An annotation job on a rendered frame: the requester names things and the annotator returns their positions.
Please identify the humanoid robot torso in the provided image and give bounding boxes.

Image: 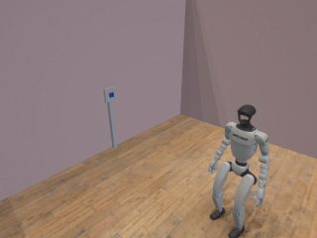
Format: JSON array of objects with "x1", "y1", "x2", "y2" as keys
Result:
[{"x1": 231, "y1": 123, "x2": 258, "y2": 177}]

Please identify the robot right upper arm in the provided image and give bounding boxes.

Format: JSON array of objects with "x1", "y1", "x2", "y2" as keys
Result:
[{"x1": 222, "y1": 121, "x2": 237, "y2": 146}]

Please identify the left robot hand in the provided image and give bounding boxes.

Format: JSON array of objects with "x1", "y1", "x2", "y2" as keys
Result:
[{"x1": 253, "y1": 187, "x2": 265, "y2": 208}]

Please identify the right robot forearm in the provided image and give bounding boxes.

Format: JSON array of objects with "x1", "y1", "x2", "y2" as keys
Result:
[{"x1": 213, "y1": 142, "x2": 228, "y2": 162}]

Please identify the robot left upper arm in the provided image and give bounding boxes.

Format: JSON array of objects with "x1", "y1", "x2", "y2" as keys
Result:
[{"x1": 255, "y1": 131, "x2": 269, "y2": 164}]

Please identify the right robot hand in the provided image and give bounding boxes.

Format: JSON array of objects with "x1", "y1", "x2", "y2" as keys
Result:
[{"x1": 207, "y1": 159, "x2": 219, "y2": 175}]

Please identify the panel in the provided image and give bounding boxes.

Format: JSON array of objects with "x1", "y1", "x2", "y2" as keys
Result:
[{"x1": 103, "y1": 86, "x2": 118, "y2": 149}]

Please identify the left robot foot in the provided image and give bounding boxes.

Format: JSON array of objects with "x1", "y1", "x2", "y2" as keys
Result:
[{"x1": 228, "y1": 225, "x2": 245, "y2": 238}]

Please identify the left robot forearm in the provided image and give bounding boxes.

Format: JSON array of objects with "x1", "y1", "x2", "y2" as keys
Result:
[{"x1": 258, "y1": 156, "x2": 270, "y2": 188}]

